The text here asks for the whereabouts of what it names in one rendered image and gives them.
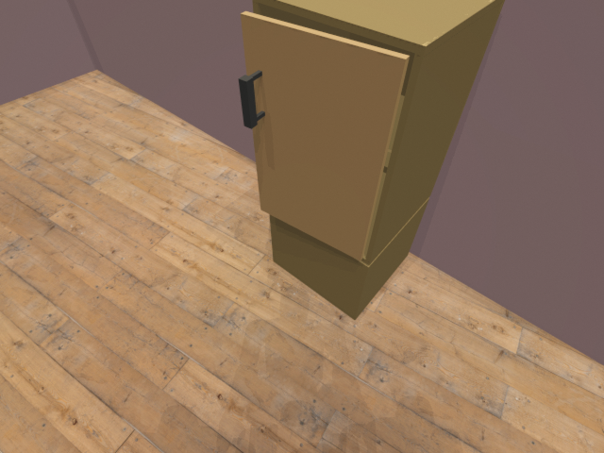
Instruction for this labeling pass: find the cupboard door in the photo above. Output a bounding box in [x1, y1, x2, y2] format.
[241, 11, 410, 261]

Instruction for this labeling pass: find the handle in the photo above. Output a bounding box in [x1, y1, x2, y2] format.
[239, 70, 265, 129]

